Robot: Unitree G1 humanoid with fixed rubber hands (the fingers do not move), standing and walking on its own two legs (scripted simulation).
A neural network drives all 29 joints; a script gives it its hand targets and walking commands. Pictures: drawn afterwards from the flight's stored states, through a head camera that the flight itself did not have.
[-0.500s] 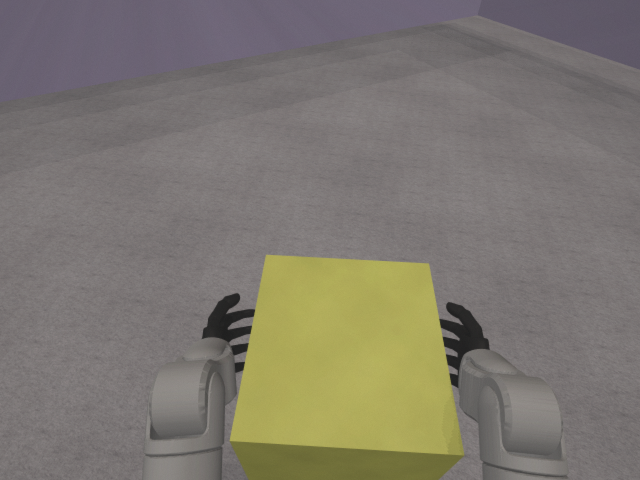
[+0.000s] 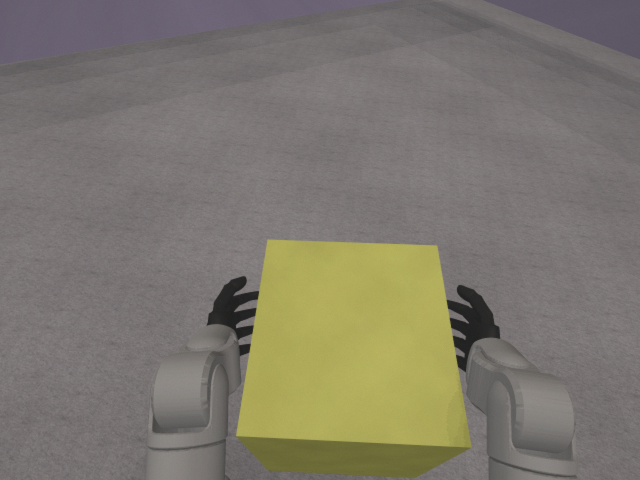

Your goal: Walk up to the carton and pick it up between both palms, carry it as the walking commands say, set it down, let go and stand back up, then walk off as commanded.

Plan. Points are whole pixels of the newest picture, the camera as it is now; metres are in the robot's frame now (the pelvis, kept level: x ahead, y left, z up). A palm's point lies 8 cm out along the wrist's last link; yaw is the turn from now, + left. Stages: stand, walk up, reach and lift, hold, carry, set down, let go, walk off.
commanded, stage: carry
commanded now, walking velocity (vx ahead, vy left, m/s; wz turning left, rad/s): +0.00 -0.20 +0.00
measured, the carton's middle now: (346, 366) +0.28 -0.01 +0.00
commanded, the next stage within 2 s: none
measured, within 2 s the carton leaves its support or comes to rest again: neither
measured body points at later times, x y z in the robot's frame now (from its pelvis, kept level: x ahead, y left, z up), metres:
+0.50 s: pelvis -0.05 -0.15 +0.01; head -0.03 -0.15 +0.46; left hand +0.24 -0.03 +0.07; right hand +0.22 -0.32 +0.07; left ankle -0.08 -0.05 -0.69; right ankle +0.00 -0.23 -0.73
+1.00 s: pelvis -0.10 -0.30 +0.01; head -0.08 -0.32 +0.46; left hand +0.19 -0.16 +0.07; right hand +0.18 -0.45 +0.06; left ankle -0.12 -0.14 -0.69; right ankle -0.07 -0.40 -0.73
